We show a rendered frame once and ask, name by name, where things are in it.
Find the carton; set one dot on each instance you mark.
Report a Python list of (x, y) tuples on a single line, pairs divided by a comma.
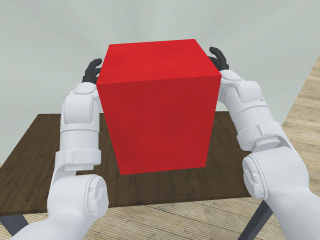
[(159, 100)]

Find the table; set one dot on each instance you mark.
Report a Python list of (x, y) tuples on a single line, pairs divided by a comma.
[(26, 175)]

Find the robot left hand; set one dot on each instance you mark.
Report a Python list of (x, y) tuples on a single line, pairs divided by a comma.
[(92, 71)]

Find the robot left forearm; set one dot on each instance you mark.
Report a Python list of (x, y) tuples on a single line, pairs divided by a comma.
[(79, 133)]

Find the robot right forearm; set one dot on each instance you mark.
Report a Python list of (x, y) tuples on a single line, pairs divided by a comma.
[(256, 128)]

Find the robot right hand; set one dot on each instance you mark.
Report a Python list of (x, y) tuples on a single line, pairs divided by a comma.
[(219, 62)]

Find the left robot upper arm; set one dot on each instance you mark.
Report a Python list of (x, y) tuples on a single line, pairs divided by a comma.
[(74, 204)]

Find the right robot upper arm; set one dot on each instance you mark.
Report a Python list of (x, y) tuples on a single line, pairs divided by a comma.
[(278, 177)]

